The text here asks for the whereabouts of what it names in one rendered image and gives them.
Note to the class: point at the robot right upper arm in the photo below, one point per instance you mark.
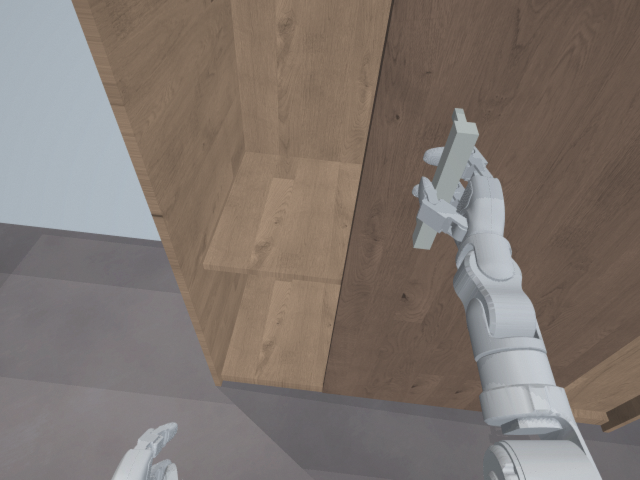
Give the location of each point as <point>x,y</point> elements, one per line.
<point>537,460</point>

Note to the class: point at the robot right hand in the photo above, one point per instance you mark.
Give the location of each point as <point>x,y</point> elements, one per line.
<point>481,204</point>

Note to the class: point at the robot left hand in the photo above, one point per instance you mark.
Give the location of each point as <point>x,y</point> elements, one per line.
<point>136,464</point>

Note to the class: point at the handle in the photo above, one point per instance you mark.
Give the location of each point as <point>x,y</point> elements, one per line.
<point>458,148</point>

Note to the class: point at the robot right forearm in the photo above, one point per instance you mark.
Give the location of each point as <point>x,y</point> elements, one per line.
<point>519,391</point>

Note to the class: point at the wardrobe door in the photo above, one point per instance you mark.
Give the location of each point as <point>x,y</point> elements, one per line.
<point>611,383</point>
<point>554,89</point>

